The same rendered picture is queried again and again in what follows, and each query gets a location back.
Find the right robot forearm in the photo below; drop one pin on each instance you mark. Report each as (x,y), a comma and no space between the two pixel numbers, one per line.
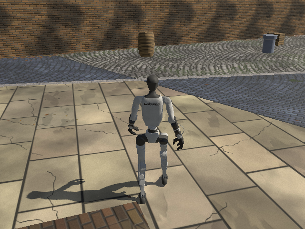
(176,129)

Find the right robot upper arm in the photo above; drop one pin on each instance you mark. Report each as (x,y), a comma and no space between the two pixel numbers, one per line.
(169,108)

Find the robot left thigh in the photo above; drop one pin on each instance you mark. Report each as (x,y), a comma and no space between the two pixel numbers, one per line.
(140,145)

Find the robot left hand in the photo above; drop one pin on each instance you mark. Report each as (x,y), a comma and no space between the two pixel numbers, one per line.
(135,128)

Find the robot right hand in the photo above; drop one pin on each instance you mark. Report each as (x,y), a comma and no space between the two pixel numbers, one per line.
(181,142)

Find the left robot upper arm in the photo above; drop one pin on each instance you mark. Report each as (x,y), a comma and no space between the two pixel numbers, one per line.
(135,107)

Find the right robot foot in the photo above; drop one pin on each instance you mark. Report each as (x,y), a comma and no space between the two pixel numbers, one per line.
(164,180)

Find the left robot forearm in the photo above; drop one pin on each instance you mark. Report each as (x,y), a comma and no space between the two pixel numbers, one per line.
(131,123)

